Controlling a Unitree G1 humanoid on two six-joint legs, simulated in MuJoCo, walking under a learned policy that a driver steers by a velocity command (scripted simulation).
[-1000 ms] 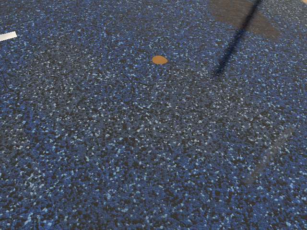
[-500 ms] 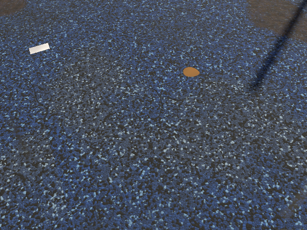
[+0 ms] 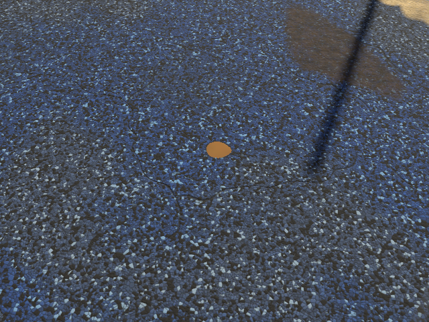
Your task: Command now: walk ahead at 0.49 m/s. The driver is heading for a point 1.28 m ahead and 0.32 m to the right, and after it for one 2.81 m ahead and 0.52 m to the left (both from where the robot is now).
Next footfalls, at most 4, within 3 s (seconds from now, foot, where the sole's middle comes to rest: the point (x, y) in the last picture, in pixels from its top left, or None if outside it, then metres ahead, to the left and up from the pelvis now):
0.16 right None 0.29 -0.14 -0.78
0.70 left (175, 293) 0.58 0.10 -0.78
1.22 right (254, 219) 0.84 -0.18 -0.78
1.72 left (227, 148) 1.18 -0.12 -0.78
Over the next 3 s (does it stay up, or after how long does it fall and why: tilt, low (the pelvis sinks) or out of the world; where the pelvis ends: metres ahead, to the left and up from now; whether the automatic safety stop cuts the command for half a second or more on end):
stays up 1.24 -0.27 0.00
